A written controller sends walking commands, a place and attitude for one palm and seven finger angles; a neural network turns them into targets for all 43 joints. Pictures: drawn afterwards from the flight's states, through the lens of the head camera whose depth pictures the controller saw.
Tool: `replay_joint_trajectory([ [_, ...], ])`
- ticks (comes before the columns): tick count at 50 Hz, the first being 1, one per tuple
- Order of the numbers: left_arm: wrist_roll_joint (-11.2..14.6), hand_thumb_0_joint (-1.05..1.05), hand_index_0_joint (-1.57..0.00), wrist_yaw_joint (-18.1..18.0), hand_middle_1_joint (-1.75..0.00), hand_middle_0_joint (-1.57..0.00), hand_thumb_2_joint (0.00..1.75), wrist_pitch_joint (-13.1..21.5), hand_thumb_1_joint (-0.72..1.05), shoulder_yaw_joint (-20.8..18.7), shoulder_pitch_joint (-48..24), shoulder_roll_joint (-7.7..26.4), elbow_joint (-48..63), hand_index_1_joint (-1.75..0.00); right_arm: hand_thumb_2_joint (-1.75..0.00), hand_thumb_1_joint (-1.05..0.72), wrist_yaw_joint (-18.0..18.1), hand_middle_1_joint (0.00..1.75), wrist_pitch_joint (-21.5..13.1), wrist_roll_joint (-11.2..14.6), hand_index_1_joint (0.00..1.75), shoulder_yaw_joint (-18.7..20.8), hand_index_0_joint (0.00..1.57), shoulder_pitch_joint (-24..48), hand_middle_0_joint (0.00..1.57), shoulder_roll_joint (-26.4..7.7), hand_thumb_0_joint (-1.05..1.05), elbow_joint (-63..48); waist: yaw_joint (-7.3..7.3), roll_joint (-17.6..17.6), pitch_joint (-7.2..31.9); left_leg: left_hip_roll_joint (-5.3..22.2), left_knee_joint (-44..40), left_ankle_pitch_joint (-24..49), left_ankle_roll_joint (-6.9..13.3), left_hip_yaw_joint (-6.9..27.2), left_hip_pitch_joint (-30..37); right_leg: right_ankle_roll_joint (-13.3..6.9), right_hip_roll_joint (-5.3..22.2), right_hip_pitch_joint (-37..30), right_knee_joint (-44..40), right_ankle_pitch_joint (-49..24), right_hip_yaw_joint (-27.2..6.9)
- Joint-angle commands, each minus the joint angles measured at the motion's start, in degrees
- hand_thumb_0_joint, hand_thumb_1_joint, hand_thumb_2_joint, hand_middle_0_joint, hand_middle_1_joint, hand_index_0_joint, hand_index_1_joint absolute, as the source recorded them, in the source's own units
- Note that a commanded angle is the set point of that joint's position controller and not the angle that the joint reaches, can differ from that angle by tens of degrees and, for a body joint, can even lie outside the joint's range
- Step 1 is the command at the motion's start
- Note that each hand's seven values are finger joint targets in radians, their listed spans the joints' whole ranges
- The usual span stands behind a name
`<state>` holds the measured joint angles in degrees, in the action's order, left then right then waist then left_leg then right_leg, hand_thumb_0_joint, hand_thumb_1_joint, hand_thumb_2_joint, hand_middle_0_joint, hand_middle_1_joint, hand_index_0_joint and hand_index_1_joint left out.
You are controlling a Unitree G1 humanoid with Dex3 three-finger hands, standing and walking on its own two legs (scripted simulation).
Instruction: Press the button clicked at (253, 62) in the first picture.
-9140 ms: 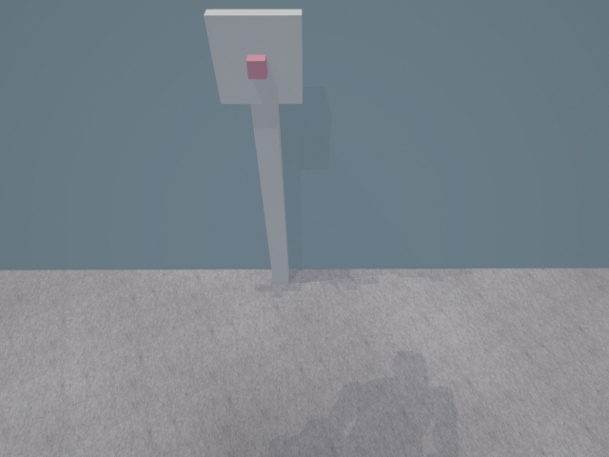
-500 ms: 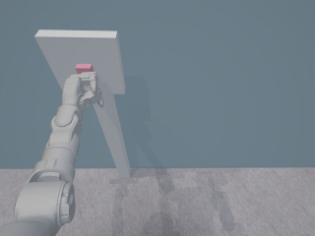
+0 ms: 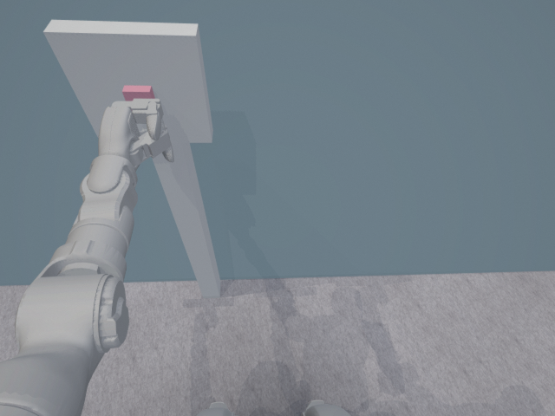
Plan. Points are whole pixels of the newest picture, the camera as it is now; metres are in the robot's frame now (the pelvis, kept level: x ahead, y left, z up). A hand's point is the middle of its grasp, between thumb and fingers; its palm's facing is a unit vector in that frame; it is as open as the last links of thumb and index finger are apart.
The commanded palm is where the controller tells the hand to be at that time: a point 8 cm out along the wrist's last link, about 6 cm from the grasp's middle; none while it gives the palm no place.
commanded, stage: hold the button down briefly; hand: left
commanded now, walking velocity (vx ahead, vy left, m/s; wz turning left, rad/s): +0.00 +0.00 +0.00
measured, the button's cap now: (141, 95) +0.54 +0.17 +0.16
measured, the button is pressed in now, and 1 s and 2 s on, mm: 12 0 0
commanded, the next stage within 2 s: pull the fist back off the button in 0.18 s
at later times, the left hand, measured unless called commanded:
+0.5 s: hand (166, 137) +0.48 +0.14 +0.12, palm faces -0.03 -1.00 -0.01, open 3.5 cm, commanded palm +0.47 +0.19 +0.13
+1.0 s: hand (163, 162) +0.44 +0.14 +0.12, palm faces -0.03 -1.00 +0.00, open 3.1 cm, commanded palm +0.40 +0.19 +0.13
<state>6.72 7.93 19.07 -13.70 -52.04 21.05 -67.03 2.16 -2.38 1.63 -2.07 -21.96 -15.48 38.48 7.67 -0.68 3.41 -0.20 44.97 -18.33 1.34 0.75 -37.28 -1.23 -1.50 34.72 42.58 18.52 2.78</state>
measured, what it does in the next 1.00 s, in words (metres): stands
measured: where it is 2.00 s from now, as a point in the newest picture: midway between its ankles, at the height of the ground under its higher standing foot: outside the picture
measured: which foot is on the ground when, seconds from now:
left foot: down 0.00-1.00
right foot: down 0.00-1.00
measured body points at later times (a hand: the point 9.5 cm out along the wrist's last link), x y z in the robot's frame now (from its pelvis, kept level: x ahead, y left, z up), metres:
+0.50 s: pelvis -0.01 +0.00 +0.00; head +0.06 +0.02 +0.44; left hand +0.48 +0.19 +0.13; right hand +0.01 -0.26 -0.11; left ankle +0.04 +0.10 -0.71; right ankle +0.02 -0.11 -0.71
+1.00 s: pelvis +0.03 +0.00 +0.01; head +0.06 -0.01 +0.46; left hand +0.43 +0.19 +0.12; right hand +0.13 -0.26 -0.10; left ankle +0.04 +0.10 -0.71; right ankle +0.02 -0.11 -0.71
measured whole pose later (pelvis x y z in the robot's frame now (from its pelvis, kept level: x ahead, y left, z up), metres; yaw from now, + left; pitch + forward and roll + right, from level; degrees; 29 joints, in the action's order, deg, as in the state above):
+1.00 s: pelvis +0.03 +0.00 +0.01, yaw -2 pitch +8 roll -1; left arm 10.5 7.1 12.9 -10.7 -27.3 14.1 -37.2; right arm 1.0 -1.6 2.5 -1.0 -19.2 -14.6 32.9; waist 3.2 -1.6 5.1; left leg 0.2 42.0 -20.5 1.3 -1.1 -29.1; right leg -1.4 -2.0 27.7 40.5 20.5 0.7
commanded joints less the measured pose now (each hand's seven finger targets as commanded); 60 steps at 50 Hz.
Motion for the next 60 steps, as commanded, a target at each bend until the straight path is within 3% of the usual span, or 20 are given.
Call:
replay_joint_trajectory([
  [1, 0.7, 0.00, -1.30, -2.5, -1.50, -1.30, 0.90, 2.6, 0.90, -1.2, -37.7, 12.4, 12.3, -1.50, -0.90, -0.90, 0.4, 0.30, -2.6, 0.2, 0.30, 3.1, 0.20, -4.7, 0.20, -9.8, 0.00, -4.1, 3.85, -2.7, 17.4, 0.2, -7.4, -6.7, 0.7, 2.6, 12.2, 0.5, -0.5, 0.1, -7.7, 3.1, -2.6],
  [2, 0.8, 0.00, -1.30, -2.5, -1.50, -1.30, 0.90, 2.9, 0.90, -0.2, -38.7, 11.2, 13.0, -1.50, -0.90, -0.90, 0.3, 0.30, -2.9, 0.1, 0.30, 3.2, 0.20, -4.9, 0.20, -9.9, 0.00, -4.1, 4.42, -2.9, 17.5, 0.3, -7.6, -7.1, 0.6, 3.0, 12.9, 0.5, -0.5, 0.9, -7.4, 3.2, -2.3],
  [4, 0.8, 0.00, -1.30, -3.1, -1.50, -1.30, 0.90, 3.0, 0.90, -1.6, -38.0, 12.7, 11.8, -1.50, -0.90, -0.90, 0.3, 0.30, -3.1, 0.0, 0.30, 3.3, 0.20, -5.0, 0.20, -10.2, 0.00, -3.8, 4.21, -1.6, 18.0, 0.3, -7.3, -7.7, 0.8, 2.9, 12.2, 0.6, -0.5, 0.7, -7.5, 3.8, -2.6],
  [6, 0.6, 0.00, -1.30, -3.1, -1.50, -1.30, 0.90, 3.2, 0.90, 0.6, -39.6, 10.5, 12.9, -1.50, -0.90, -0.90, 0.2, 0.30, -3.4, -0.1, 0.30, 3.3, 0.20, -5.2, 0.20, -10.1, 0.00, -3.7, 4.83, -2.9, 18.2, 0.3, -7.3, -8.4, 0.7, 3.1, 12.9, 0.6, -0.5, 1.7, -7.3, 4.0, -2.4],
  [11, 0.7, 0.00, -1.30, -3.2, -1.50, -1.30, 0.90, 2.9, 0.90, -1.8, -38.9, 13.9, 11.5, -1.50, -0.90, -0.90, 0.3, 0.30, -3.7, -0.1, 0.30, 3.1, 0.20, -5.7, 0.20, -10.6, 0.00, -3.8, 4.41, -0.7, 17.8, 0.2, -7.2, -9.7, 0.9, 2.8, 10.0, 0.7, -0.5, 0.1, -7.5, 5.0, -2.8],
  [13, 0.7, 0.00, -1.30, -2.9, -1.50, -1.30, 0.90, 3.0, 0.90, -0.3, -39.6, 12.1, 12.1, -1.50, -0.90, -0.90, 0.2, 0.30, -3.8, -0.1, 0.30, 3.1, 0.20, -5.6, 0.20, -10.3, 0.00, -3.9, 4.68, -2.9, 18.0, 0.1, -7.1, -9.3, 0.8, 2.9, 10.9, 0.5, -0.5, 0.6, -7.3, 4.6, -2.7],
  [18, 1.0, 0.00, -1.30, -2.5, -1.50, -1.30, 0.90, 2.1, 0.90, -2.5, -37.1, 14.3, 10.5, -1.50, -0.90, -0.90, 0.3, 0.30, -3.7, -0.1, 0.30, 3.1, 0.20, -5.7, 0.20, -10.5, 0.00, -4.4, 3.91, -1.6, 17.1, 0.0, -6.9, -9.4, 0.9, 2.5, 8.9, 0.5, -0.4, -0.5, -7.5, 4.9, -2.9],
  [22, 0.8, 0.00, -1.30, -2.3, -1.50, -1.30, 0.90, 2.0, 0.90, -2.0, -35.7, 12.5, 12.9, -1.50, -0.90, -0.90, -0.1, 0.30, -3.7, -0.2, 0.30, 3.4, 0.20, -5.5, 0.20, -10.2, 0.00, -5.0, 2.78, -4.1, 19.2, 0.3, -6.8, -6.9, 0.5, 2.9, 12.2, 0.2, -0.5, 0.6, -6.4, 3.0, -2.0],
  [24, 0.9, 0.00, -1.30, -2.4, -1.50, -1.30, 0.90, 2.1, 0.90, -2.3, -32.1, 11.8, 12.7, -1.50, -0.90, -0.90, -0.5, 0.30, -3.4, -0.2, 0.30, 3.5, 0.20, -5.5, 0.20, -10.2, 0.00, -5.5, 1.86, -2.0, 19.8, 0.4, -6.6, -4.8, 0.5, 3.1, 12.8, 0.1, -0.6, 0.0, -6.1, 1.8, -1.7],
  [27, 1.3, 0.00, -1.30, -2.2, -1.50, -1.30, 0.90, 2.0, 0.90, 0.1, -31.2, 8.1, 15.1, -1.50, -0.90, -0.90, -0.8, 0.30, -3.3, -0.2, 0.30, 3.7, 0.20, -4.7, 0.20, -9.8, 0.00, -6.1, 1.87, -2.9, 18.8, 0.4, -6.7, -4.9, 0.4, 2.8, 13.8, 0.1, -0.7, 0.7, -6.1, 1.6, -1.5],
  [29, 1.2, 0.00, -1.30, -2.2, -1.50, -1.30, 0.90, 2.2, 0.90, -1.1, -28.2, 9.2, 16.0, -1.50, -0.90, -0.90, -0.9, 0.30, -3.0, -0.1, 0.30, 3.9, 0.20, -4.5, 0.20, -9.9, 0.00, -6.6, 0.96, -1.7, 19.5, 0.4, -6.5, -3.0, 0.5, 2.6, 14.1, 0.0, -0.8, -0.6, -6.0, 0.5, -1.5],
  [32, 1.7, 0.00, -1.30, -1.8, -1.50, -1.30, 0.90, 1.9, 0.90, 0.3, -25.0, 6.7, 19.0, -1.50, -0.90, -0.90, -1.0, 0.30, -2.7, 0.1, 0.30, 3.9, 0.20, -3.6, 0.20, -9.4, 0.00, -7.4, 0.07, -1.8, 19.5, 0.4, -6.6, -0.7, 0.5, 2.3, 15.4, -0.2, -1.0, -1.7, -5.9, -1.4, -1.2],
  [38, 2.8, 0.00, -1.30, -1.2, -1.50, -1.30, 0.90, 0.2, 0.90, -1.9, -14.3, 8.0, 25.3, -1.50, -0.90, -0.90, -0.8, 0.30, -1.7, 0.7, 0.30, 4.0, 0.20, -1.6, 0.20, -8.6, 0.00, -9.3, -2.62, 0.4, 19.6, 0.1, -6.6, 5.0, 0.8, 0.8, 15.5, -0.3, -1.0, -8.0, -6.5, -7.5, -1.6],
  [42, 3.7, 0.00, -1.30, -0.8, -1.50, -1.30, 0.90, -1.1, 0.90, 0.4, -6.9, 4.1, 33.3, -1.50, -0.90, -0.90, -0.9, 0.30, -1.6, 1.2, 0.30, 3.9, 0.20, 0.8, 0.20, -7.6, 0.00, -11.3, -3.92, -0.7, 19.5, 0.1, -7.0, 8.8, 0.7, 0.2, 17.9, -0.3, -1.1, -9.7, -6.5, -11.8, -1.3],
  [45, 4.3, 0.00, -1.30, -0.8, -1.50, -1.30, 0.90, -1.5, 0.90, -0.3, -1.2, 4.2, 40.2, -1.50, -0.90, -0.90, -0.9, 0.30, -1.8, 1.1, 0.30, 4.1, 0.20, 1.9, 0.20, -7.3, 0.00, -12.1, -5.23, -0.7, 21.0, 0.1, -6.9, 13.7, 0.7, -0.1, 19.7, -0.4, -0.9, -12.8, -6.0, -17.2, -1.5],
  [52, 5.3, 0.00, -1.30, -0.7, -1.50, -1.30, 0.90, -4.8, 0.90, 1.9, 11.0, 1.3, 53.1, -1.50, -0.90, -0.90, -0.7, 0.30, -2.1, 1.4, 0.30, 3.8, 0.20, 5.9, 0.20, -6.4, 0.00, -13.6, -6.03, 0.2, 18.3, 0.0, -7.7, 17.2, 0.8, -0.8, 20.9, 0.1, -0.3, -16.0, -6.8, -22.4, -1.5],
  [57, 5.8, 0.00, -1.30, -0.3, -1.50, -1.30, 0.90, -7.0, 0.90, 2.7, 14.3, 0.8, 58.8, -1.50, -0.90, -0.90, 0.1, 0.30, -2.3, 1.6, 0.30, 3.4, 0.20, 8.6, 0.20, -5.9, 0.00, -13.8, -5.86, -0.9, 16.5, -0.2, -8.4, 16.4, 0.8, -0.6, 22.3, 0.1, 0.1, -16.3, -7.8, -22.0, -1.6],
  [60, 6.6, 0.00, -1.30, 0.2, -1.50, -1.30, 0.90, -7.9, 0.90, 3.2, 18.0, -0.1, 60.3, -1.50, -0.90, -0.90, 0.4, 0.30, -2.7, 1.5, 0.30, 3.1, 0.20, 9.5, 0.20, -5.8, 0.00, -14.0, -5.80, 1.3, 15.7, -0.4, -8.6, 15.8, 0.8, -0.5, 22.1, 0.3, 0.2, -17.0, -8.3, -22.1, -1.4],
])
